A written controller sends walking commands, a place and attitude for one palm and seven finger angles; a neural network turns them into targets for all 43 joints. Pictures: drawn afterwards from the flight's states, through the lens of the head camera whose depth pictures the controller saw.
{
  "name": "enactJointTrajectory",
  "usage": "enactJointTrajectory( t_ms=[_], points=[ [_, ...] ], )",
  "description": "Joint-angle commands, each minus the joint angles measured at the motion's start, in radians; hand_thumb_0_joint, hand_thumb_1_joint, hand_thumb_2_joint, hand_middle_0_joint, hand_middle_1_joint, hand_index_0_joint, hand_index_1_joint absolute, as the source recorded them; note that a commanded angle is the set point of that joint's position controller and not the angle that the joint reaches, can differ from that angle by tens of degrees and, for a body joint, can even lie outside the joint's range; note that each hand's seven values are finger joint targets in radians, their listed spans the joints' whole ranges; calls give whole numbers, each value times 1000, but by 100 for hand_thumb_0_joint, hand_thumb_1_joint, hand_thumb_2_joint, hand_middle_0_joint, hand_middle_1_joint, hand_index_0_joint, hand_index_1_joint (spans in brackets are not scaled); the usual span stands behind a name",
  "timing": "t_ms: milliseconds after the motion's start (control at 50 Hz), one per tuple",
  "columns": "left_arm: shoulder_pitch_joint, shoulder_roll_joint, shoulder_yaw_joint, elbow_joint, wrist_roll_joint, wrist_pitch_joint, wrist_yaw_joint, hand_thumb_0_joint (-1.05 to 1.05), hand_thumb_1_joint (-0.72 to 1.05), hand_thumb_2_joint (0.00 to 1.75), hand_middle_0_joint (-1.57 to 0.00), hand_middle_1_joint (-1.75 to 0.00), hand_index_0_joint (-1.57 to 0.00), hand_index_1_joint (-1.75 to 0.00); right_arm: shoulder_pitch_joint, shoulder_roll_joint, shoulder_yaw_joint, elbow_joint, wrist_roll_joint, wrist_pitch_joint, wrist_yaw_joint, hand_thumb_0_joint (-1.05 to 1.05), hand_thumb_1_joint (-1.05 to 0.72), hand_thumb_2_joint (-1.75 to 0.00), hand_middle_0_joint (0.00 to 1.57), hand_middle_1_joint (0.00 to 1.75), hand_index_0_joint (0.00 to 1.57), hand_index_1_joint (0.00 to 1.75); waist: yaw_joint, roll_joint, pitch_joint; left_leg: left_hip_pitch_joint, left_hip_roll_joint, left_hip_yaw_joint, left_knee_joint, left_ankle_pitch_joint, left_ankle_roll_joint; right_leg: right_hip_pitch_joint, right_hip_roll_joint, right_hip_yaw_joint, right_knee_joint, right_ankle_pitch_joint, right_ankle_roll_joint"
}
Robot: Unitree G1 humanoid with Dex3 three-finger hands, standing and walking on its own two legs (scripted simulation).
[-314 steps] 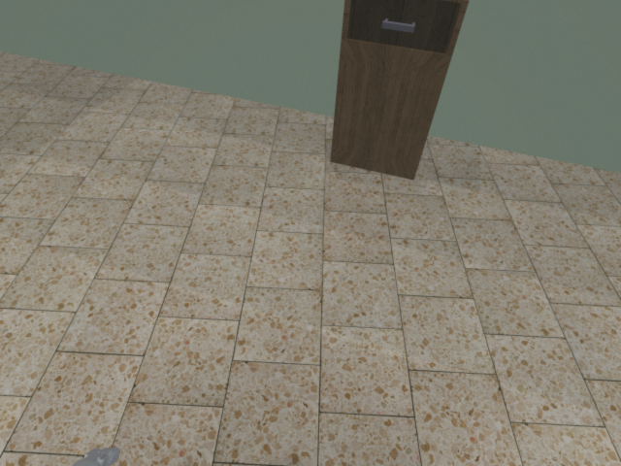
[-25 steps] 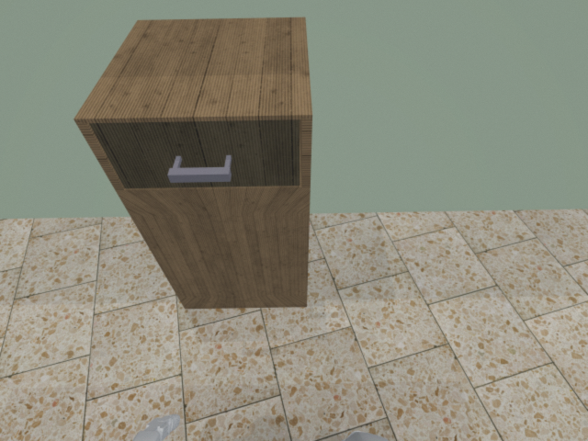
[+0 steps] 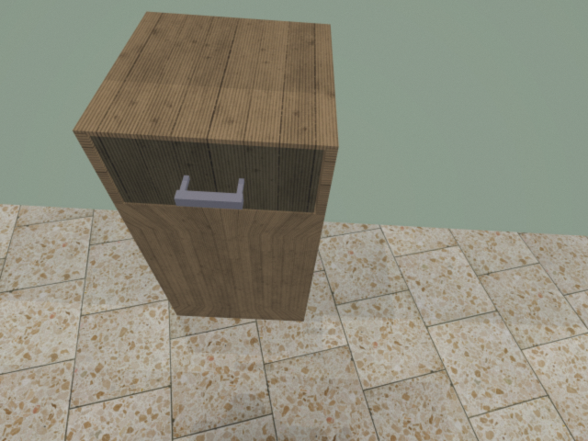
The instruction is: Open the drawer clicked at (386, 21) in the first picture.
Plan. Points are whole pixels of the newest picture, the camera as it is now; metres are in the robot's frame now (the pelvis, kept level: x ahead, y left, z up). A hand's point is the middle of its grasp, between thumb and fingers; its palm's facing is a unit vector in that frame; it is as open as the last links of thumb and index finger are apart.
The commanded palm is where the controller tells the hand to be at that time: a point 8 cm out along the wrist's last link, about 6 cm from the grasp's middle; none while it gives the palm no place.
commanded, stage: come to a stop and stand still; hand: left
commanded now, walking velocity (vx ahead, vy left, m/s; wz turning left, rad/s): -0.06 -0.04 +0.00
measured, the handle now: (211, 191) +0.52 +0.20 -0.04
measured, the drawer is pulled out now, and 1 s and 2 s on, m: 0.00 0.00 0.00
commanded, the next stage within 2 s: look again from close up in 1.46 s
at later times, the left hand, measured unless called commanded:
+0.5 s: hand out of the picture +0.04 +0.10 -0.18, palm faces +0.06 -0.98 -0.20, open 7.3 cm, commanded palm none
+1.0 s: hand out of the picture -0.07 +0.08 -0.17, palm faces +0.07 -0.99 -0.15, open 7.4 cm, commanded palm none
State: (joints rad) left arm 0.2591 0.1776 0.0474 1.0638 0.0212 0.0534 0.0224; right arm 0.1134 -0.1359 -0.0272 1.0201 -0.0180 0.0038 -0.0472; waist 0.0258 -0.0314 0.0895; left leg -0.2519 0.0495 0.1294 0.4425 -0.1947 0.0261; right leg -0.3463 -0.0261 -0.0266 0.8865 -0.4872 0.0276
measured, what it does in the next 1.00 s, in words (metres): steps on the spot: right foot, then left foot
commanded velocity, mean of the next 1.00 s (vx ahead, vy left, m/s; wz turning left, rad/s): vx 0.00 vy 0.00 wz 0.00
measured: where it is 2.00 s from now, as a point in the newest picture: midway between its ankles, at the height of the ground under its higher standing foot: outside the picture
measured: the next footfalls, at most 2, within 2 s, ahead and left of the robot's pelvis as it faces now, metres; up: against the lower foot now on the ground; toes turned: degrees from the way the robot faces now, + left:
right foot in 0.18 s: +0.02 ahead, -0.16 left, +0.00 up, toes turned -1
left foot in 0.46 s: -0.02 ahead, +0.05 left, +0.00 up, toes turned +3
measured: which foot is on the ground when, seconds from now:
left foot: down 0.00-0.18, up 0.20-0.44, down 0.46-1.00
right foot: up 0.00-0.16, down 0.18-1.00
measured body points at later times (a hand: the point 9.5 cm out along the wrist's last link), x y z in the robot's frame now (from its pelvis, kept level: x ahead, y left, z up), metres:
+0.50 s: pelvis -0.03 -0.08 -0.01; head -0.02 -0.08 +0.44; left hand +0.03 +0.15 -0.16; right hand -0.01 -0.30 -0.17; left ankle -0.06 +0.05 -0.74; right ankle -0.02 -0.16 -0.74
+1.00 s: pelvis -0.03 -0.07 +0.00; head -0.02 -0.07 +0.45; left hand -0.07 +0.13 -0.16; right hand -0.06 -0.28 -0.16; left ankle -0.06 +0.05 -0.74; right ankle -0.02 -0.16 -0.74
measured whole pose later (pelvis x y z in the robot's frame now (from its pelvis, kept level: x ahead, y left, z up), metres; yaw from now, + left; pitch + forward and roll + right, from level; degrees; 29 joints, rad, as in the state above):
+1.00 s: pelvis -0.03 -0.07 +0.00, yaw +0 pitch -1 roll +0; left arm 0.33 0.11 0.00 1.17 0.01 0.00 0.03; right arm 0.32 -0.12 0.01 1.16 -0.01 0.00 -0.04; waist 0.01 0.00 0.03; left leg -0.12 0.02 0.05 0.38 -0.25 -0.01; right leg -0.18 0.01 -0.07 0.39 -0.20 -0.03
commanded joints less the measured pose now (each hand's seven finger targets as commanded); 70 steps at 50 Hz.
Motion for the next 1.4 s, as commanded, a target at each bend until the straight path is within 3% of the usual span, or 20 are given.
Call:
enactJointTrajectory(
  t_ms=[0, 80, 100, 120, 140, 160, 180, 200, 240, 280, 360, 400, 440, 460, 480, 500, 600, 680, 860, 1380],
  points=[
    [26, 66, 26, -80, -3, -11, 2, 0, 90, 90, -20, -30, -20, -30, 96, -223, -67, -29, -3, 9, -14, 0, -90, -90, 20, 30, 20, 30, -42, 165, -192, 254, 302, -184, -46, 722, 158, -114, -22, 34, 63, -9, 8],
    [54, 54, 21, -78, -7, -18, 0, 0, 90, 90, -20, -30, -20, -30, 50, -221, -70, -38, -7, 15, 7, 0, -90, -90, 20, 30, 20, 30, -23, 239, -170, 110, 253, -166, -54, 453, 115, 60, -18, -21, -198, 91, -9],
    [86, 61, 21, -68, -5, -23, 0, 0, 90, 90, -20, -30, -20, -30, 42, -215, -69, -39, -4, 17, 11, 0, -90, -90, 20, 30, 20, 30, -7, 208, -166, 71, 228, -157, -32, 359, 92, 120, -9, -39, -300, 178, -8],
    [109, 74, 21, -59, -1, -29, 0, 0, 90, 90, -20, -30, -20, -30, 47, -207, -69, -39, 0, 19, 15, 0, -90, -90, 20, 30, 20, 30, 4, 151, -163, 19, 191, -143, 11, 232, 58, 191, -14, -43, -428, 290, -5],
    [97, 126, 23, -61, 7, -39, 4, 0, 90, 90, -20, -30, -20, -30, 64, -162, -63, -40, 9, 20, 21, 0, -90, -90, 20, 30, 20, 30, -2, 6, -135, -47, 110, -93, 109, 43, 1, 209, -101, 60, -542, 382, -22],
    [48, 196, 28, -76, 11, -47, 7, 0, 90, 90, -20, -30, -20, -30, 75, -94, -47, -59, 13, 23, 30, 0, -90, -90, 20, 30, 20, 30, -28, -196, -95, -140, 3, -28, 198, -225, -47, 173, -273, 243, -596, 469, -94],
    [39, 209, 24, -92, 8, -43, 5, 0, 90, 90, -20, -30, -20, -30, 20, -93, -42, -78, 9, 37, 30, 0, -90, -90, 20, 30, 20, 30, 9, -172, -76, -110, -4, -97, 305, -342, -39, 68, -323, 257, -621, 494, -165],
    [10, 193, 26, -85, 11, -48, 10, 0, 90, 90, -20, -30, -20, -30, 19, -90, -39, -78, 5, 46, 26, 0, -90, -90, 20, 30, 20, 30, -8, -262, -77, -111, -7, -125, 372, -351, -32, 43, -296, 275, -626, 486, -188],
    [-68, 150, 14, -94, 5, -50, 11, 0, 90, 90, -20, -30, -20, -30, 80, -110, -41, -27, 8, 42, 26, 0, -90, -90, 20, 30, 20, 30, -41, -183, -57, -106, -4, -135, 453, -275, -31, 69, -238, 175, -590, 533, -194],
    [-65, 144, 10, -93, 2, -54, 9, 0, 90, 90, -20, -30, -20, -30, 104, -103, -34, -4, 12, 33, 27, 0, -90, -90, 20, 30, 20, 30, -38, -139, -65, -98, -7, -124, 425, -257, -38, 112, -215, 124, -566, 600, -188],
    [-23, 139, 10, -60, -6, -60, 14, 0, 90, 90, -20, -30, -20, -30, 129, -83, -16, 23, 10, 19, 19, 0, -90, -90, 20, 30, 20, 30, -20, -96, -87, -22, 3, -104, 154, -186, -49, 194, -199, 130, -541, 615, -184],
    [-28, 119, 4, -39, -14, -61, 16, 0, 90, 90, -20, -30, -20, -30, 176, -77, -9, 54, 9, 9, 15, 0, -90, -90, 20, 30, 20, 30, -36, -64, -98, 95, 12, -119, -31, -26, -42, 165, -173, 120, -525, 533, -137],
    [-22, 83, -7, -35, -21, -60, 13, 0, 90, 90, -20, -30, -20, -30, 170, -112, -3, 69, 3, -3, 11, 0, -90, -90, 20, 30, 20, 30, -16, 51, -76, 122, 87, -185, -69, 140, -14, 126, -95, 80, -534, 415, -69],
    [-23, 78, -7, -28, -20, -63, 12, 0, 90, 90, -20, -30, -20, -30, 172, -118, 0, 75, 1, -7, 7, 0, -90, -90, 20, 30, 20, 30, -14, 48, -73, 100, 94, -182, -59, 140, -14, 151, -81, 79, -541, 422, -60],
    [-29, 84, -8, -14, -21, -58, 11, 0, 90, 90, -20, -30, -20, -30, 161, -108, 4, 88, 3, -12, 7, 0, -90, -90, 20, 30, 20, 30, -11, 134, -77, 78, 93, -189, -91, 136, -12, 188, -82, 58, -528, 414, -58],
    [-21, 81, -6, -9, -21, -54, 12, 0, 90, 90, -20, -30, -20, -30, 161, -105, 6, 89, 4, -11, 8, 0, -90, -90, 20, 30, 20, 30, -3, 166, -67, 41, 96, -198, -119, 82, -10, 221, -71, 48, -532, 369, -54],
    [2, 81, -17, 22, -18, -56, 8, 0, 90, 90, -20, -30, -20, -30, 191, -90, 10, 98, 3, -3, 9, 0, -90, -90, 20, 30, 20, 30, -12, 57, 6, 29, 57, -166, -146, -67, -19, 175, -80, 80, -608, 245, -56],
    [21, 71, -19, 31, -17, -59, 8, 0, 90, 90, -20, -30, -20, -30, 233, -82, 13, 104, 1, -1, 10, 0, -90, -90, 20, 30, 20, 30, -23, 10, 21, 35, 41, -152, -139, -75, -16, 137, -84, 100, -639, 170, -54],
    [94, 35, -29, 65, -17, -73, 12, 0, 90, 90, -20, -30, -20, -30, 260, -69, 21, 113, 7, -18, 5, 0, -90, -90, 20, 30, 20, 30, -23, 27, -31, 77, 57, -157, -142, 3, -9, 159, -80, 77, -594, 306, -59],
    [114, 27, -34, 71, -15, -77, 21, 0, 90, 90, -20, -30, -20, -30, 283, -68, 25, 122, 9, -35, -3, 0, -90, -90, 20, 30, 20, 30, -19, 26, -9, 102, 68, -156, -129, 163, -4, 194, -86, 48, -539, 467, -56]
  ],
)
